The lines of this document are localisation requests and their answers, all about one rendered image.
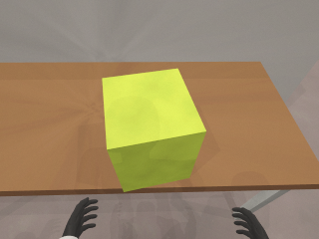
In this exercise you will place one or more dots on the table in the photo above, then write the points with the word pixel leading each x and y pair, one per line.
pixel 53 131

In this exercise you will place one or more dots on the carton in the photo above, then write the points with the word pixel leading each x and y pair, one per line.
pixel 153 130

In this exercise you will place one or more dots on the left robot hand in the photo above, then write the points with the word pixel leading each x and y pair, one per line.
pixel 75 223

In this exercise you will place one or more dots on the right robot hand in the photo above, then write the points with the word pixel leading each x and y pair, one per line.
pixel 256 231

